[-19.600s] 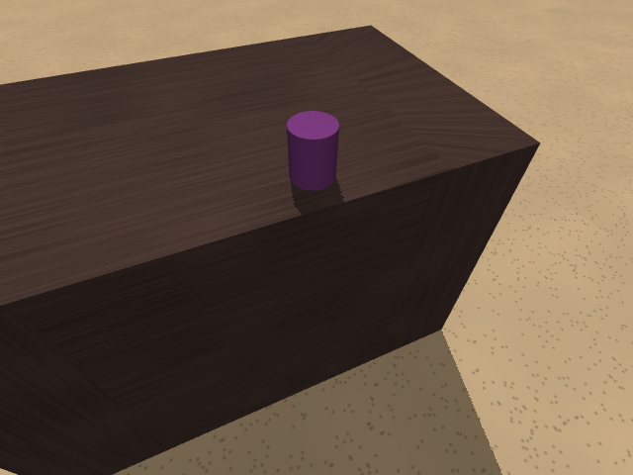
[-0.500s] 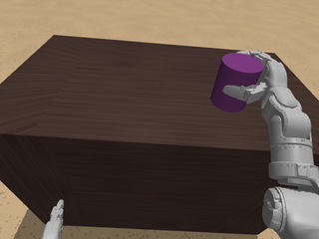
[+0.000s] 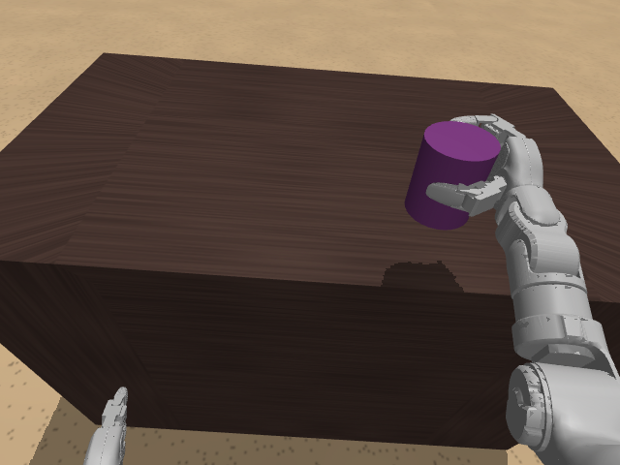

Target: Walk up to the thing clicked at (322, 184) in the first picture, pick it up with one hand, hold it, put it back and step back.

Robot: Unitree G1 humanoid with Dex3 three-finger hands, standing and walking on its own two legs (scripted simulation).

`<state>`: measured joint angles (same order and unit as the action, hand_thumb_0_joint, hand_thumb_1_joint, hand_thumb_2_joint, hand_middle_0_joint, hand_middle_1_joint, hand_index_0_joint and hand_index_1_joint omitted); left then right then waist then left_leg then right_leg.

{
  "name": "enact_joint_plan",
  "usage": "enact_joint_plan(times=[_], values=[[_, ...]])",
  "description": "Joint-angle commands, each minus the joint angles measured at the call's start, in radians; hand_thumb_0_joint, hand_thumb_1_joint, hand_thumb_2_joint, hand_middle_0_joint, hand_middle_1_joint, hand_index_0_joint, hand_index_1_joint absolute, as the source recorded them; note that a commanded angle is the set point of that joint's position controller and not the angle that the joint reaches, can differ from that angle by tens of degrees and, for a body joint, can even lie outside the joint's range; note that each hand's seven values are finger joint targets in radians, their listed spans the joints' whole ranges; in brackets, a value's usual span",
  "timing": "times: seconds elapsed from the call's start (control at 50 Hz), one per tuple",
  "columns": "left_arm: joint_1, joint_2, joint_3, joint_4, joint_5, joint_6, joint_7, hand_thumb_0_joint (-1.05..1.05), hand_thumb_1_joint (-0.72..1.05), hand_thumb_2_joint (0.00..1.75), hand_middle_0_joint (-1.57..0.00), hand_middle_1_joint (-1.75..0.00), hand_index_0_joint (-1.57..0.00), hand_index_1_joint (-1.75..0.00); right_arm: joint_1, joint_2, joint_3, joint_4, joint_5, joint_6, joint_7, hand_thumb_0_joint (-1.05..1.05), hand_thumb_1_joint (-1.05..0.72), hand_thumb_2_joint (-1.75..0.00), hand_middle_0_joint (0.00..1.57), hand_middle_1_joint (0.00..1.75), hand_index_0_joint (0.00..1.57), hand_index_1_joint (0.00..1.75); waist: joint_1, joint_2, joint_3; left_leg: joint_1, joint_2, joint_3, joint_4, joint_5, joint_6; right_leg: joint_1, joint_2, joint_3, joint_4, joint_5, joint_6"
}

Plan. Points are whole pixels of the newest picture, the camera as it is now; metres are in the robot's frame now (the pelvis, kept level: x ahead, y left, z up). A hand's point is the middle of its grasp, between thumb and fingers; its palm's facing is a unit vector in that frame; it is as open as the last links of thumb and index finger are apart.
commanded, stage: lower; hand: right
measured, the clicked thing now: (447, 176) +0.43 -0.15 +0.18
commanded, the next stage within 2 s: loosen in 1.28 s
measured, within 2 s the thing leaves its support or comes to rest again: rests again in 1.74 s
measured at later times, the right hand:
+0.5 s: hand (446, 194) +0.44 -0.16 +0.15, palm faces +0.11 +0.99 +0.00, open 12.0 cm
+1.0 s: hand (439, 208) +0.45 -0.16 +0.11, palm faces +0.11 +0.99 +0.00, open 12.0 cm
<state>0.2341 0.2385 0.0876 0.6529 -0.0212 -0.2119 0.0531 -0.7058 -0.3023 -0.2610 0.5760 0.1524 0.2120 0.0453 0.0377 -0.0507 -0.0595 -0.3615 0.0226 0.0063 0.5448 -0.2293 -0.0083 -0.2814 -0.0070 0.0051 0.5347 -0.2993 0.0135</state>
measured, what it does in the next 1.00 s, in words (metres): stands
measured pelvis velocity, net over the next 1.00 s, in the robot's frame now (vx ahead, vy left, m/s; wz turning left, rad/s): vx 0.00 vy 0.00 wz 0.02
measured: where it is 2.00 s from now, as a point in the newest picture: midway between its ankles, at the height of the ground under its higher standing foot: outside the picture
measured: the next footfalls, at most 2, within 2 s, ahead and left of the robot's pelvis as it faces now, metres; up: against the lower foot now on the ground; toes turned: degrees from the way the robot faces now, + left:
none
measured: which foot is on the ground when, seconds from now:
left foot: down 0.00-1.00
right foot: down 0.00-1.00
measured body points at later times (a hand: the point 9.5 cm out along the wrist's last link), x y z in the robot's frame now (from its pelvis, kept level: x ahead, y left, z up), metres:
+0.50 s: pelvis +0.00 +0.00 +0.00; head +0.02 +0.01 +0.45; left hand +0.15 +0.27 -0.08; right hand +0.43 -0.21 +0.15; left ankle +0.03 +0.12 -0.73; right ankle -0.01 -0.13 -0.73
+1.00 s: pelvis +0.00 +0.00 -0.01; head +0.03 +0.00 +0.44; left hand +0.14 +0.27 -0.08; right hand +0.44 -0.22 +0.12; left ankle +0.03 +0.12 -0.73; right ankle -0.01 -0.13 -0.73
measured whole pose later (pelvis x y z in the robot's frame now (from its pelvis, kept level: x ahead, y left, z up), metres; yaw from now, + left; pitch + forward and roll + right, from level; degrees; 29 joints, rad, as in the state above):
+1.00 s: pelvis +0.00 +0.00 -0.01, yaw +1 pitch +7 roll +0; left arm 0.25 0.22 0.07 0.51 -0.01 -0.10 0.05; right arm -0.67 -0.29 -0.29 0.83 0.12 -0.15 0.03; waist 0.09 -0.02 -0.07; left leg -0.51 0.01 -0.01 0.63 -0.25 -0.01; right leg -0.43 -0.02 -0.01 0.65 -0.34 0.01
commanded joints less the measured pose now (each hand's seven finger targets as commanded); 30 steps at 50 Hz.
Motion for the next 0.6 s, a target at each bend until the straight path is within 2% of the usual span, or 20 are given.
enact_joint_plan(times=[0.0, 0.02, 0.08, 0.12, 0.14, 0.18, 0.2, 0.22, 0.24, 0.26, 0.3, 0.34, 0.36, 0.38, 0.4, 0.42, 0.44, 0.5, 0.52, 0.58], values=[[-0.056, 0.135, 0.052, -0.208, 0.002, -0.05, 0.01, 0.0, -0.54, 0.05, -0.04, -0.04, -0.04, -0.04, -0.399, -0.21, -0.064, -0.19, 0.015, -0.102, 0.014, 0.0, 0.05, -1.33, 1.26, 1.47, 1.32, 1.47, 0.006, 0.145, -0.308, 0.169, -0.016, 0.029, -0.047, 0.276, -0.004, 0.059, 0.011, -0.008, -0.048, 0.262, -0.034], [-0.036, 0.157, 0.081, -0.202, 0.0, -0.047, 0.012, 0.0, -0.53, 0.05, -0.04, -0.04, -0.04, -0.04, -0.402, -0.208, -0.059, -0.191, 0.015, -0.116, 0.014, 0.0, 0.06, -1.33, 1.26, 1.48, 1.33, 1.48, 0.016, 0.129, -0.292, 0.144, -0.019, 0.028, -0.045, 0.274, -0.002, 0.074, 0.009, -0.009, -0.048, 0.268, -0.033], [-0.022, 0.102, 0.042, -0.206, 0.004, -0.038, 0.005, 0.0, -0.54, 0.06, -0.04, -0.04, -0.03, -0.04, -0.442, -0.211, -0.06, -0.242, 0.005, -0.164, 0.003, 0.0, 0.04, -1.33, 1.27, 1.47, 1.33, 1.47, 0.009, 0.089, -0.314, 0.151, -0.011, 0.015, -0.039, 0.29, -0.003, 0.07, 0.018, -0.019, -0.032, 0.266, -0.034], [-0.039, 0.092, 0.037, -0.191, 0.003, -0.035, 0.0, 0.0, -0.53, 0.06, -0.04, -0.04, -0.04, -0.04, -0.43, -0.172, -0.03, -0.23, 0.007, -0.189, -0.003, 0.0, 0.04, -1.33, 1.28, 1.48, 1.34, 1.48, 0.009, 0.055, -0.283, 0.122, -0.013, 0.013, -0.039, 0.26, 0.002, 0.057, 0.015, -0.018, -0.036, 0.247, -0.029], [-0.046, 0.114, 0.052, -0.206, 0.003, -0.035, 0.003, 0.0, -0.53, 0.06, -0.04, -0.04, -0.04, -0.04, -0.447, -0.193, -0.039, -0.229, 0.003, -0.202, -0.008, 0.0, 0.03, -1.34, 1.28, 1.49, 1.34, 1.49, 0.017, 0.026, -0.306, 0.101, -0.018, 0.016, -0.035, 0.249, 0.007, 0.078, 0.007, -0.011, -0.034, 0.257, -0.024], [-0.075, 0.092, 0.037, -0.195, 0.006, -0.027, -0.003, 0.0, -0.53, 0.06, -0.04, -0.04, -0.04, -0.04, -0.468, -0.188, -0.023, -0.241, -0.004, -0.231, -0.011, 0.0, 0.01, -1.33, 1.28, 1.48, 1.34, 1.48, 0.014, 0.004, -0.306, 0.095, -0.02, 0.015, -0.034, 0.226, 0.01, 0.065, 0.005, -0.011, -0.03, 0.239, -0.022], [-0.063, 0.116, 0.055, -0.185, 0.007, -0.022, 0.002, 0.0, -0.53, 0.06, -0.04, -0.04, -0.04, -0.04, -0.469, -0.222, -0.046, -0.269, -0.005, -0.241, -0.018, 0.0, 0.01, -1.34, 1.28, 1.49, 1.34, 1.49, 0.007, -0.006, -0.33, 0.104, -0.018, 0.014, -0.03, 0.229, 0.012, 0.078, 0.005, -0.011, -0.029, 0.241, -0.02], [-0.088, 0.118, 0.06, -0.188, 0.007, -0.021, 0.004, 0.0, -0.53, 0.05, -0.04, -0.04, -0.04, -0.04, -0.476, -0.22, -0.039, -0.251, -0.006, -0.251, -0.02, 0.0, 0.01, -1.35, 1.29, 1.49, 1.35, 1.49, 0.014, -0.017, -0.334, 0.109, -0.018, 0.012, -0.03, 0.232, 0.012, 0.065, 0.006, -0.012, -0.024, 0.242, -0.021], [-0.069, 0.11, 0.045, -0.19, 0.009, -0.016, 0.003, 0.0, -0.53, 0.06, -0.04, -0.04, -0.04, -0.04, -0.463, -0.204, -0.036, -0.257, -0.005, -0.26, -0.022, 0.0, 0.01, -1.35, 1.28, 1.49, 1.34, 1.49, 0.014, -0.002, -0.371, 0.119, -0.018, 0.012, -0.021, 0.256, 0.012, 0.08, 0.005, -0.011, -0.017, 0.264, -0.02], [-0.132, 0.124, 0.051, -0.257, 0.007, -0.02, 0.009, 0.0, -0.53, 0.05, -0.04, -0.04, -0.04, -0.04, -0.469, -0.204, -0.032, -0.266, -0.004, -0.27, -0.023, 0.0, -0.01, -1.36, 1.3, 1.5, 1.36, 1.5, 0.017, 0.019, -0.392, 0.133, -0.02, 0.014, -0.02, 0.262, 0.01, 0.084, 0.004, -0.01, -0.013, 0.267, -0.022], [-0.078, 0.105, 0.028, -0.235, 0.009, -0.006, 0.01, 0.0, -0.53, 0.06, -0.04, -0.04, -0.04, -0.04, -0.403, -0.166, -0.025, -0.177, -0.002, -0.279, -0.018, 0.0, 0.02, -1.36, 1.3, 1.51, 1.36, 1.51, 0.022, 0.05, -0.406, 0.156, -0.024, 0.018, -0.006, 0.322, 0.012, 0.076, 0.001, -0.006, -0.001, 0.339, -0.016], [-0.071, 0.136, 0.055, -0.242, 0.006, 0.006, 0.014, 0.0, -0.54, 0.06, -0.04, -0.04, -0.04, -0.04, -0.362, -0.169, -0.035, -0.113, 0.002, -0.284, -0.012, 0.0, 0.04, -1.37, 1.29, 1.51, 1.36, 1.51, 0.029, 0.071, -0.395, 0.147, -0.027, 0.019, 0.001, 0.343, 0.011, 0.068, -0.002, -0.002, 0.004, 0.375, -0.015], [-0.062, 0.133, 0.054, -0.222, 0.007, 0.012, 0.013, 0.0, -0.53, 0.06, -0.04, -0.04, -0.04, -0.04, -0.378, -0.18, -0.035, -0.111, 0.0, -0.29, -0.008, 0.0, 0.03, -1.36, 1.29, 1.5, 1.35, 1.5, 0.023, 0.058, -0.372, 0.134, -0.024, 0.017, -0.001, 0.331, 0.01, 0.053, 0.0, -0.006, 0.004, 0.356, -0.018], [-0.095, 0.135, 0.054, -0.262, 0.007, 0.016, 0.014, 0.0, -0.54, 0.05, -0.04, -0.04, -0.04, -0.04, -0.386, -0.207, -0.062, -0.132, -0.001, -0.297, -0.012, 0.0, 0.04, -1.36, 1.3, 1.51, 1.36, 1.51, 0.014, 0.069, -0.384, 0.154, -0.017, 0.012, -0.006, 0.321, 0.007, 0.038, 0.008, -0.014, -0.001, 0.313, -0.024], [-0.084, 0.14, 0.063, -0.251, 0.006, 0.02, 0.016, 0.0, -0.54, 0.05, -0.04, -0.04, -0.04, -0.04, -0.412, -0.191, -0.046, -0.124, -0.001, -0.301, -0.012, 0.0, 0.04, -1.36, 1.29, 1.5, 1.35, 1.5, 0.026, 0.088, -0.338, 0.125, -0.021, 0.016, -0.015, 0.278, 0.006, 0.021, 0.004, -0.011, -0.012, 0.267, -0.028], [-0.073, 0.099, 0.031, -0.236, 0.004, 0.024, 0.009, 0.0, -0.53, 0.05, -0.04, -0.04, -0.04, -0.04, -0.38, -0.173, -0.044, -0.098, 0.0, -0.305, -0.013, 0.0, 0.05, -1.34, 1.28, 1.49, 1.34, 1.49, 0.011, 0.074, -0.298, 0.111, -0.021, 0.017, -0.022, 0.233, 0.006, 0.003, 0.004, -0.012, -0.022, 0.232, -0.028], [-0.033, 0.071, 0.013, -0.196, 0.003, 0.029, 0.004, 0.0, -0.53, 0.05, -0.04, -0.04, -0.04, -0.04, -0.368, -0.154, -0.037, -0.053, 0.001, -0.311, -0.009, 0.0, 0.07, -1.36, 1.28, 1.51, 1.35, 1.51, 0.021, 0.069, -0.264, 0.09, -0.022, 0.014, -0.025, 0.217, 0.008, -0.012, 0.004, -0.013, -0.024, 0.216, -0.027], [-0.051, 0.102, 0.036, -0.249, 0.002, 0.036, 0.004, 0.0, -0.53, 0.05, -0.04, -0.04, -0.04, -0.04, -0.384, -0.201, -0.052, -0.083, -0.002, -0.339, -0.003, 0.0, 0.07, -1.34, 1.27, 1.49, 1.33, 1.49, 0.021, 0.087, -0.283, 0.104, -0.019, 0.01, -0.025, 0.201, 0.003, -0.029, 0.007, -0.018, -0.022, 0.185, -0.034], [-0.026, 0.127, 0.067, -0.233, 0.004, 0.042, 0.007, 0.0, -0.52, 0.04, -0.04, -0.04, -0.04, -0.04, -0.398, -0.221, -0.058, -0.076, -0.011, -0.343, -0.005, 0.0, 0.07, -1.34, 1.26, 1.48, 1.33, 1.48, 0.036, 0.074, -0.292, 0.086, -0.019, 0.006, -0.019, 0.205, 0.003, -0.016, 0.008, -0.02, -0.017, 0.184, -0.034], [-0.038, 0.125, 0.059, -0.271, 0.004, 0.043, 0.008, 0.0, -0.52, 0.04, -0.04, -0.04, -0.04, -0.04, -0.439, -0.189, -0.037, -0.102, -0.008, -0.365, -0.001, 0.0, 0.09, -1.32, 1.24, 1.46, 1.3, 1.46, 0.05, 0.056, -0.348, 0.075, -0.02, 0.005, -0.01, 0.228, 0.007, 0.024, 0.006, -0.014, -0.001, 0.21, -0.031]])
